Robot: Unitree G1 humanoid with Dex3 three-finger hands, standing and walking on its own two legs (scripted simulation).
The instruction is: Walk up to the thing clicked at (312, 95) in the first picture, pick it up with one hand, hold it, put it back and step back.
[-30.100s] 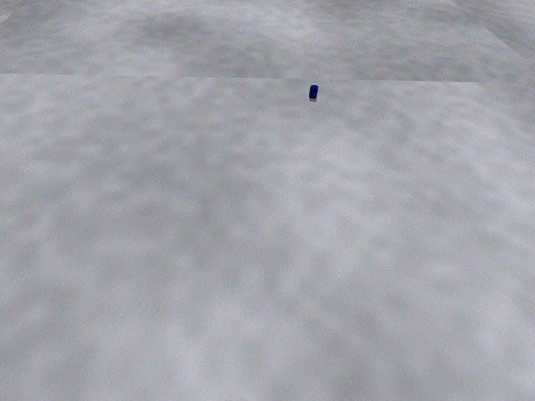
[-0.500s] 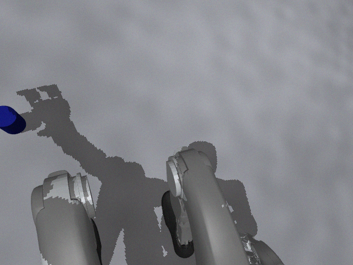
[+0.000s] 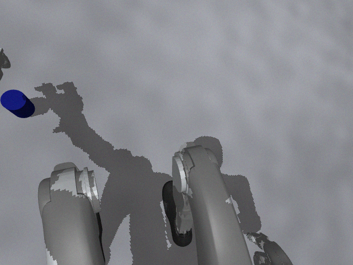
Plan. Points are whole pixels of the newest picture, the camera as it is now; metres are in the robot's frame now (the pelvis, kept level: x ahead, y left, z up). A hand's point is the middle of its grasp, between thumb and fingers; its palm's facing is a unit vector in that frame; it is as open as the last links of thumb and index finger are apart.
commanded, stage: home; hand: left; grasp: from above
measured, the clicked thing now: (19, 104) +0.51 +0.31 -0.30
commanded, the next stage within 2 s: none
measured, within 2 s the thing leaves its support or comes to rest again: neither
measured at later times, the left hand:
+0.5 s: hand out of the picture +0.44 +0.31 -0.05, palm faces -0.35 -0.36 -0.87, open 11.1 cm
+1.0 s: hand out of the picture +0.28 +0.23 +0.16, palm faces +0.02 -0.92 -0.40, open 7.4 cm
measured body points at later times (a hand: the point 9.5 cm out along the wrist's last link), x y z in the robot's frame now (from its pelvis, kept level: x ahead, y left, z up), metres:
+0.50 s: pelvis +0.02 +0.01 +0.07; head +0.22 +0.05 +0.47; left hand +0.46 +0.32 +0.00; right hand +0.10 -0.25 -0.06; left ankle +0.09 +0.13 -0.31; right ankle +0.12 -0.13 -0.31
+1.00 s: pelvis +0.04 +0.00 +0.25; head +0.14 +0.04 +0.69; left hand +0.28 +0.28 +0.19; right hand +0.26 -0.22 +0.17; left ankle +0.09 +0.13 -0.31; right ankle +0.12 -0.14 -0.31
